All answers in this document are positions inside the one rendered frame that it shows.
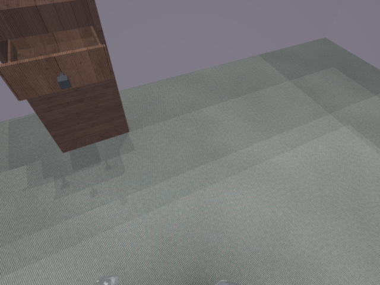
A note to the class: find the drawer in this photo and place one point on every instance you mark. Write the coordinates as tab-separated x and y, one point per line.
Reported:
35	62

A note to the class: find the cabinet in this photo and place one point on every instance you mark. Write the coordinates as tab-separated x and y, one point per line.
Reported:
75	117

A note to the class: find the handle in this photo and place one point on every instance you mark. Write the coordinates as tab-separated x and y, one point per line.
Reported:
63	81

